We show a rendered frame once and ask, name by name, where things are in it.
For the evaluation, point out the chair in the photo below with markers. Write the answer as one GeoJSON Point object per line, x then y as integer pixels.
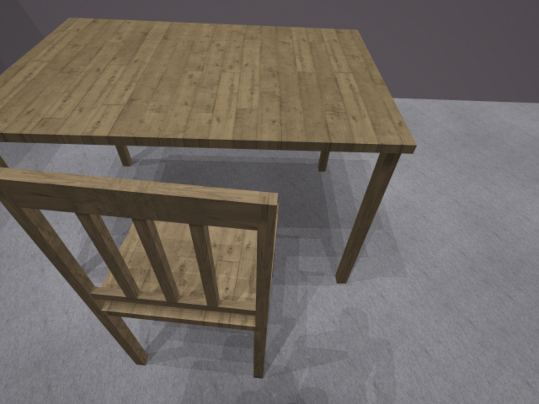
{"type": "Point", "coordinates": [194, 254]}

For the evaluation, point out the table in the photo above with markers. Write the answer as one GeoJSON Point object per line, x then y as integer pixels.
{"type": "Point", "coordinates": [151, 83]}

